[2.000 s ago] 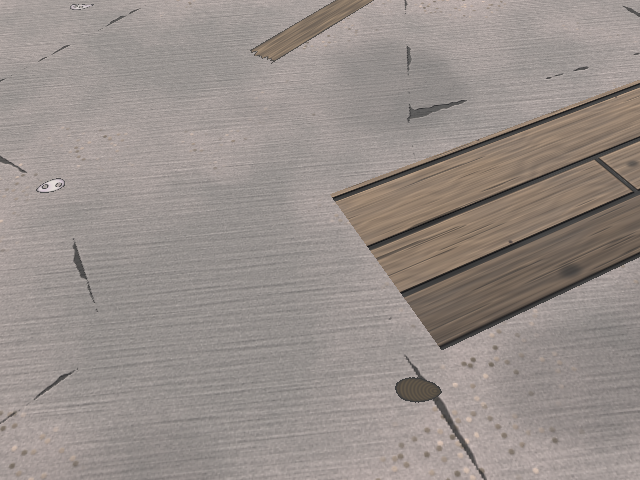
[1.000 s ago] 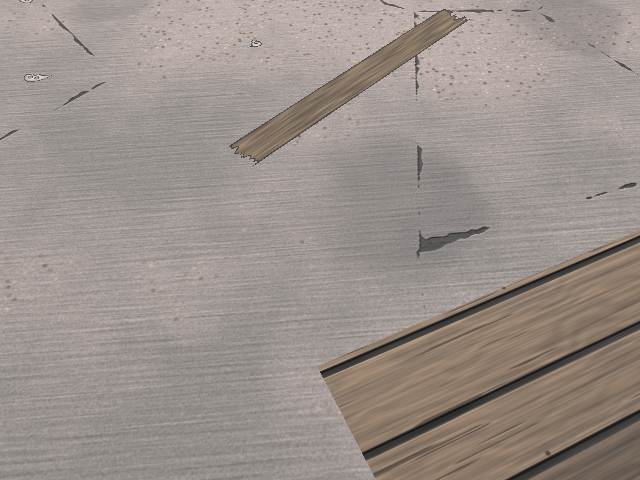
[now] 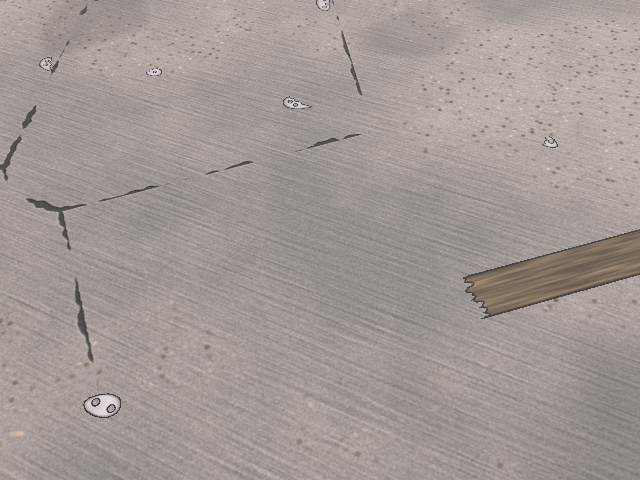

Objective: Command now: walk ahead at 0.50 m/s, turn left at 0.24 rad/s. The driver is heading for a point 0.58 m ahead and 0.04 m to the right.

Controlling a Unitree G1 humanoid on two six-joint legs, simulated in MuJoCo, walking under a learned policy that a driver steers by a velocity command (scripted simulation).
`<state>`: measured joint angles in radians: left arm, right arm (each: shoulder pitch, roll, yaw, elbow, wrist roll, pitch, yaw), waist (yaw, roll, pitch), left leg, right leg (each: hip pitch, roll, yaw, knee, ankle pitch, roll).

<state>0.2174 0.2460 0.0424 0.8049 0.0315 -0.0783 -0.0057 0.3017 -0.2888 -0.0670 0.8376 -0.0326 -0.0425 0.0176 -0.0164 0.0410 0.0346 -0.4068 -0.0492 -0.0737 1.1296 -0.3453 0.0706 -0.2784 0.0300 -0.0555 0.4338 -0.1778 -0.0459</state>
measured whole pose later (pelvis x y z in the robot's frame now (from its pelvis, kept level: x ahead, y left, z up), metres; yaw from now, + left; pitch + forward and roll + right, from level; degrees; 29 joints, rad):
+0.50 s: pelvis +0.25 +0.05 +0.00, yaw +2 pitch +1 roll -1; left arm 0.32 0.26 0.04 0.88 0.03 -0.05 -0.02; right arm 0.25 -0.23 -0.03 0.85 -0.02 -0.07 0.01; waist 0.01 -0.04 0.02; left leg -0.23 -0.04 0.08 0.39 -0.18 0.08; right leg -0.43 -0.05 -0.02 1.07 -0.33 -0.05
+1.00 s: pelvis +0.48 +0.02 -0.01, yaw -3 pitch +0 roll +0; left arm 0.15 0.21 0.02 0.89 0.01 -0.06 0.00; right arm 0.31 -0.21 -0.02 0.98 -0.01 -0.05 -0.02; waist -0.03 0.02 0.09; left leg -0.31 -0.01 0.00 1.10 -0.46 0.02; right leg -0.35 0.04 -0.10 0.47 -0.08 -0.11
